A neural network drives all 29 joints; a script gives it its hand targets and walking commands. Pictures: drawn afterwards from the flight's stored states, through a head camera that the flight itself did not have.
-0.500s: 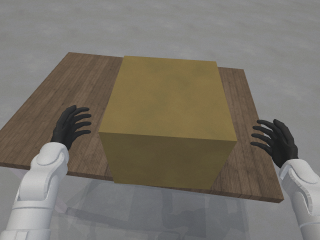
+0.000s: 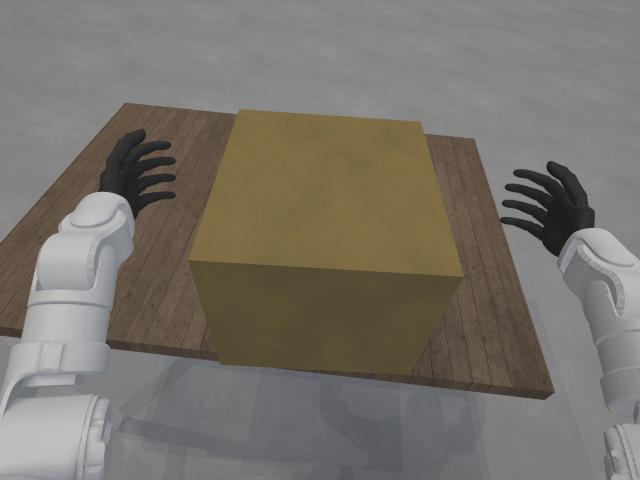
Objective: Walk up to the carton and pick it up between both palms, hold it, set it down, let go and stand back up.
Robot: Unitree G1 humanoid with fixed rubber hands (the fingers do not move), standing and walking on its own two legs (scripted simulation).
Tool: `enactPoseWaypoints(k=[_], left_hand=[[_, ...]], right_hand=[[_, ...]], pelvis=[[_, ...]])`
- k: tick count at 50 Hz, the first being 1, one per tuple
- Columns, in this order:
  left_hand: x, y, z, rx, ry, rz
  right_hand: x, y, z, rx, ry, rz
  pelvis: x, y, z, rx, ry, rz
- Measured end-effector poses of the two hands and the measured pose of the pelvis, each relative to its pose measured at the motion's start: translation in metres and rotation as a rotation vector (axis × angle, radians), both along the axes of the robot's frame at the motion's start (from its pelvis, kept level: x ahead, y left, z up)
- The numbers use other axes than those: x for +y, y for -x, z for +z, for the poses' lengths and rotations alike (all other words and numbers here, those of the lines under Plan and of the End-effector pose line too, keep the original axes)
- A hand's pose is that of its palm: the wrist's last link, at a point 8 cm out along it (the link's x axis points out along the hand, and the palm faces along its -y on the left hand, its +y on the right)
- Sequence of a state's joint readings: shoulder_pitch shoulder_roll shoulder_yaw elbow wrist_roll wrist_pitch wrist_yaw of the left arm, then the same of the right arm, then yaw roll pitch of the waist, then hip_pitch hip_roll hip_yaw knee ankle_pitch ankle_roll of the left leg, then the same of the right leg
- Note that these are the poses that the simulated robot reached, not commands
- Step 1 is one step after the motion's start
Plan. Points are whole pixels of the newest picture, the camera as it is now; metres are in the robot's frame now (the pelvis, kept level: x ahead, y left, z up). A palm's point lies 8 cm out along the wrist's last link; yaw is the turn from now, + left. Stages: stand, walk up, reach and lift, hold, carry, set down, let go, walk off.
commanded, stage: reach and lift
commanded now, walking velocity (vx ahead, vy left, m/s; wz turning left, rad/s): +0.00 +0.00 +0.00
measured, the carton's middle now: (322, 240) +0.46 +0.00 +0.02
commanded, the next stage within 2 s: none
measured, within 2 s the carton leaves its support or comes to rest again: neither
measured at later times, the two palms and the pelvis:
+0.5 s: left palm (127, 134) +0.43 +0.24 +0.22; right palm (560, 166) +0.42 -0.27 +0.21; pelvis -0.01 +0.00 +0.00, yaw +1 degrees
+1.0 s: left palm (162, 194) +0.43 +0.22 +0.13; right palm (525, 224) +0.41 -0.27 +0.12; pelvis -0.01 +0.00 -0.01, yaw +1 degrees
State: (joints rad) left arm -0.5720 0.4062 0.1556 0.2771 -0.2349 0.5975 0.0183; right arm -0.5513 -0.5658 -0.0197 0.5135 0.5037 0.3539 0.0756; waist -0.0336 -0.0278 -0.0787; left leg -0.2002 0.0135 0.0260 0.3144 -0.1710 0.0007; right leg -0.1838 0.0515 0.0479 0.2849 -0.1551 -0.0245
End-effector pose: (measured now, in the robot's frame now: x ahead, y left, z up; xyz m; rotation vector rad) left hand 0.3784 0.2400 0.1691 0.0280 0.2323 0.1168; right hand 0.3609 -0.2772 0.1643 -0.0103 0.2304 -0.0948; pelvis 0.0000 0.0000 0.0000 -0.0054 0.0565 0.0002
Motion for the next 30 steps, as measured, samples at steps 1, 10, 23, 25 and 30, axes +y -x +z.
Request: enactPoseWaypoints(k=[1,10,23,25,30], left_hand=[[0.000,-0.002,0.002,0.001,0.001,0.001],[-0.003,-0.021,0.023,0.006,-0.003,0.002],[-0.005,-0.048,0.051,0.006,-0.020,-0.005],[-0.005,-0.051,0.050,0.011,-0.024,-0.008],[-0.005,-0.054,0.029,0.032,-0.036,-0.020]], right_hand=[[0.000,-0.002,0.003,0.000,-0.001,-0.001],[0.001,-0.023,0.024,-0.002,-0.007,-0.007],[0.009,-0.053,0.050,0.004,-0.007,-0.018],[0.009,-0.055,0.050,0.010,-0.004,-0.023],[0.010,-0.057,0.032,0.031,0.004,-0.028]], pelvis=[[0.000,0.001,0.000,0.002,0.000,0.000],[-0.002,0.005,-0.001,0.022,-0.001,0.006],[-0.002,0.008,-0.002,0.063,0.002,0.019],[-0.001,0.007,-0.001,0.064,0.003,0.021],[0.000,0.004,-0.001,0.060,0.005,0.023]])
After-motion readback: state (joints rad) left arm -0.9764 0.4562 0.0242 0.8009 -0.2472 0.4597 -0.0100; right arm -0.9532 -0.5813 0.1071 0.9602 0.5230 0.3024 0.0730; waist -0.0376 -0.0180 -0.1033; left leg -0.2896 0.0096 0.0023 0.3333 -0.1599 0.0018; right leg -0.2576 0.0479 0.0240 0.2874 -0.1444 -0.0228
